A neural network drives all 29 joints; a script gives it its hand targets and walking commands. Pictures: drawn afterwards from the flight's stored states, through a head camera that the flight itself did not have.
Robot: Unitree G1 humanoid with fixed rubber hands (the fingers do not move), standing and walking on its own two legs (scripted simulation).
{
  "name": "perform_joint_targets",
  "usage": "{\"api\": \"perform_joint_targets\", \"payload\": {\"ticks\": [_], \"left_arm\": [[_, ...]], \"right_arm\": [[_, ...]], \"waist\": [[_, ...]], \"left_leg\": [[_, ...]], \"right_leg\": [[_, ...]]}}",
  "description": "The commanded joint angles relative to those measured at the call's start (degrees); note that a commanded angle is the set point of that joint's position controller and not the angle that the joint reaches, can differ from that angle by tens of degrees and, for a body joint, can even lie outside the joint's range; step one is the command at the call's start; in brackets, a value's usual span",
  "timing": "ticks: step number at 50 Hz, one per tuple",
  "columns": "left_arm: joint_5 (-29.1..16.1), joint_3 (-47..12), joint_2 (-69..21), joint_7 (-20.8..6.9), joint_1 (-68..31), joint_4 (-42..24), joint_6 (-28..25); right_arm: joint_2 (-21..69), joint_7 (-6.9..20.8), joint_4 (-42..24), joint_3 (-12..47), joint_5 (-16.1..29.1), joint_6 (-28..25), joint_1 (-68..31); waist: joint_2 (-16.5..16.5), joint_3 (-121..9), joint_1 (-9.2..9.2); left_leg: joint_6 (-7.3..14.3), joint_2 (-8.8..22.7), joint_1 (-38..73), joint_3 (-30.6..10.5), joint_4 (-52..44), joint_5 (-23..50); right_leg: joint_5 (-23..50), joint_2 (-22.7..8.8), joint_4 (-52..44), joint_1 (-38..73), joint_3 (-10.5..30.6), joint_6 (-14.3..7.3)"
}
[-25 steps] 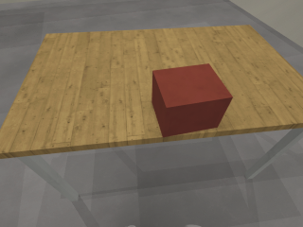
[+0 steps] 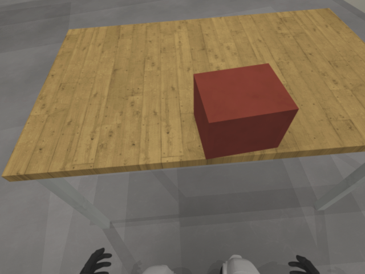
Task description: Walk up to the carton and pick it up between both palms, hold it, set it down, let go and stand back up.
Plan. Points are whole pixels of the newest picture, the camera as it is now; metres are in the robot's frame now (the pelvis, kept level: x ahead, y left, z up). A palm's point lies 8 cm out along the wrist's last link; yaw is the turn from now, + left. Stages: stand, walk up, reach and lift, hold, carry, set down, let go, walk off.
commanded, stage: walk up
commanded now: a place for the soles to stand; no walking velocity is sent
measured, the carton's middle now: (236, 111) +0.51 -0.12 +0.03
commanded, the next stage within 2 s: none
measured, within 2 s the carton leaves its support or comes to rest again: neither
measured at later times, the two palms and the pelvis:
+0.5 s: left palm out of the picture +0.00 +0.27 -0.11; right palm out of the picture +0.05 -0.22 -0.11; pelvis -0.01 +0.02 +0.02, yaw -3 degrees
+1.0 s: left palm out of the picture +0.07 +0.24 -0.11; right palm out of the picture +0.03 -0.25 -0.12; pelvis +0.02 +0.00 +0.02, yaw -5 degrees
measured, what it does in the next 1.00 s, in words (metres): steps on the spot: left foot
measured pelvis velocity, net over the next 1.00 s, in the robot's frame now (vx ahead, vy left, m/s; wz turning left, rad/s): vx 0.02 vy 0.00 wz -0.08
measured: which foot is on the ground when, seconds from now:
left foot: up 0.00-0.04, down 0.06-1.00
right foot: down 0.00-1.00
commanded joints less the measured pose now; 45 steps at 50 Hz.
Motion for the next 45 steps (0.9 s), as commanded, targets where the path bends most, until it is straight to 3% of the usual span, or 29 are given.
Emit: {"api": "perform_joint_targets", "payload": {"ticks": [1,2,4,5,6,7,8,9,11,13,15,17,20,23,32,39,45], "left_arm": [[0.7,1.7,9.7,-0.6,0.5,-1.8,0.0],[0.4,1.3,9.0,-1.2,0.6,-1.5,0.2],[0.6,-0.7,4.1,-2.2,3.4,-1.4,0.9],[0.2,-0.5,5.2,-1.7,3.2,-0.5,1.5],[-0.3,-0.2,5.7,-1.7,3.3,0.5,1.6],[0.3,-0.1,6.0,-2.2,3.0,1.7,1.3],[0.5,-0.1,6.0,-2.6,4.8,3.2,0.7],[0.3,-0.1,6.0,-2.7,6.4,3.9,0.1],[0.2,-0.5,5.9,-2.1,7.1,4.7,-1.0],[-0.1,-0.6,6.4,-1.5,8.0,5.9,-2.0],[-0.2,-0.7,7.2,-1.7,9.0,7.6,-1.9],[-0.2,-0.9,6.6,-1.8,9.2,8.4,-1.4],[-0.1,-1.1,6.9,-1.6,10.3,9.3,-1.4],[-0.2,-1.1,7.2,-1.6,11.7,10.5,-2.0],[-0.8,-1.2,8.8,-1.1,11.7,11.1,-2.7],[-0.8,-1.3,8.7,-0.9,12.1,11.9,-2.8],[-0.9,-1.4,8.5,-0.8,11.2,12.5,-2.6]], "right_arm": [[1.3,0.5,-2.0,0.4,0.8,-2.4,8.5],[0.3,0.4,-1.3,0.1,0.5,-3.0,9.8],[-6.0,0.3,-2.6,-0.8,0.8,-3.2,6.3],[-7.8,0.1,-2.8,-1.0,0.9,-3.4,4.4],[-6.4,-0.3,-2.9,-0.8,0.8,-3.4,1.3],[-5.1,-0.4,-2.7,0.1,0.8,-3.3,-0.4],[-4.9,-0.5,-2.3,0.7,0.8,-3.3,-1.5],[-4.8,-0.5,-1.9,0.9,0.8,-3.5,-2.1],[-4.6,0.0,-0.7,0.8,1.2,-3.9,-0.4],[-4.2,0.4,0.6,0.7,1.0,-4.2,3.2],[-3.3,0.4,1.6,1.2,0.8,-4.1,6.1],[-4.1,0.2,2.4,1.2,0.8,-3.7,4.2],[-4.7,0.2,3.2,1.1,0.8,-3.3,3.7],[-4.7,0.3,4.0,1.2,0.9,-3.3,4.1],[-3.2,0.2,6.6,2.7,0.5,-3.8,7.5],[-4.5,-0.3,8.5,3.4,0.4,-4.1,8.5],[-4.7,-0.4,9.9,3.7,0.5,-3.9,8.9]], "waist": [[-9.1,-16.5,-2.03],[-6.8,-16.9,-2.08],[8.1,-11.1,0.70],[10.1,-10.5,-1.21],[10.0,-6.9,-0.85],[7.6,-3.8,-0.17],[7.0,-2.9,1.06],[7.7,-2.6,2.02],[7.0,-3.8,1.83],[6.6,-5.9,0.73],[5.1,-6.1,-0.54],[4.1,-2.7,0.36],[2.4,0.7,0.89],[1.1,0.7,0.81],[-4.3,-5.1,-0.60],[-3.2,-8.4,0.03],[-2.1,-7.2,0.12]], "left_leg": [[-0.1,1.2,9.2,0.5,-24.5,14.0],[0.7,2.7,15.2,-3.1,-27.4,20.1],[5.8,16.5,12.7,-21.5,-32.9,18.7],[10.2,19.7,4.1,-23.3,-36.0,11.9],[10.4,18.5,-4.4,-22.8,-37.3,5.7],[8.6,15.4,-6.7,-17.4,-38.5,3.9],[7.1,12.8,-4.5,-13.3,-37.9,6.9],[5.9,11.5,-0.8,-10.9,-36.4,14.6],[4.2,11.4,3.0,-9.1,-32.8,29.2],[2.9,10.5,5.8,-7.5,-30.8,33.0],[2.7,9.5,6.0,-6.9,-33.9,22.3],[4.0,10.2,4.0,-8.7,-38.0,6.4],[4.9,10.4,1.2,-9.3,-40.0,0.0],[4.9,9.6,2.2,-7.8,-38.7,1.7],[3.3,6.2,10.1,-2.1,-30.9,16.0],[2.7,7.3,10.6,-1.1,-31.0,21.6],[2.5,8.0,10.5,-0.2,-31.1,23.6]], "right_leg": [[10.1,-6.5,-10.8,11.3,9.2,-8.7],[5.6,-4.8,-8.1,6.6,7.7,-6.3],[-13.6,3.7,-0.2,-5.3,0.2,-0.8],[-17.7,1.6,2.5,1.7,3.9,-0.3],[-14.5,1.1,4.1,7.8,4.7,-0.8],[-11.5,2.4,1.8,10.1,3.6,-1.1],[-6.9,3.6,-1.0,10.0,3.1,-1.2],[-2.8,4.0,-3.8,8.2,2.8,-1.0],[3.8,3.4,-9.8,11.1,2.7,-0.8],[6.7,1.5,-12.0,14.0,5.2,-0.9],[1.2,1.5,-12.0,12.6,6.5,-1.0],[-3.2,2.8,-12.8,10.9,5.4,-0.5],[-4.3,3.2,-13.0,10.4,5.4,-0.7],[-4.3,2.9,-14.1,9.5,6.8,-1.1],[-1.4,-0.3,-19.0,7.9,12.8,-3.1],[12.7,-0.2,-15.8,13.0,11.5,-3.9],[16.4,0.1,-14.7,13.1,11.4,-4.1]]}}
